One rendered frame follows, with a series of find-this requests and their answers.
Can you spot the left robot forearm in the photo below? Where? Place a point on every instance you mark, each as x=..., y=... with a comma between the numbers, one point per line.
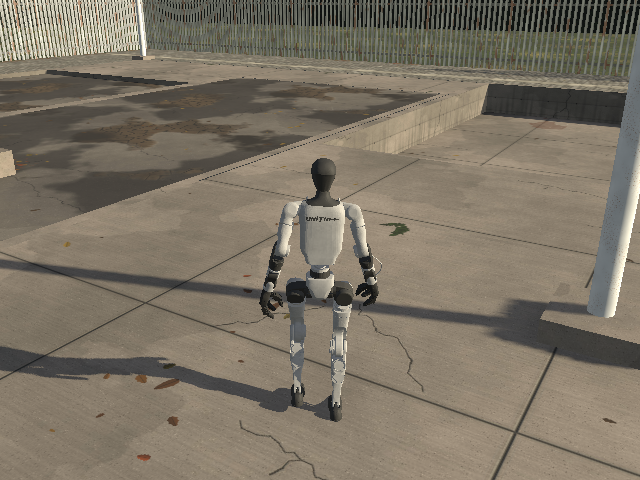
x=273, y=272

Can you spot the left robot upper arm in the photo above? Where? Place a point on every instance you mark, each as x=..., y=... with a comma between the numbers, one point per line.
x=290, y=211

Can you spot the right robot forearm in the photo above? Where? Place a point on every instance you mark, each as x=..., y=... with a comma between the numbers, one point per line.
x=368, y=269

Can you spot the right robot thigh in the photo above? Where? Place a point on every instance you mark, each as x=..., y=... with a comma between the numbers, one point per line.
x=342, y=304

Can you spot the right robot foot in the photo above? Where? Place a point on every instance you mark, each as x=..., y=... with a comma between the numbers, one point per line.
x=335, y=412

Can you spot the robot left hand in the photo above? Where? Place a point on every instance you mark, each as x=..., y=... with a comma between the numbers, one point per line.
x=265, y=302

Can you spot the right robot upper arm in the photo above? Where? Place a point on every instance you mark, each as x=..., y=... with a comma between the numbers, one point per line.
x=353, y=212

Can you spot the robot right hand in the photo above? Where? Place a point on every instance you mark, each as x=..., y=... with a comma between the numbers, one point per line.
x=371, y=289

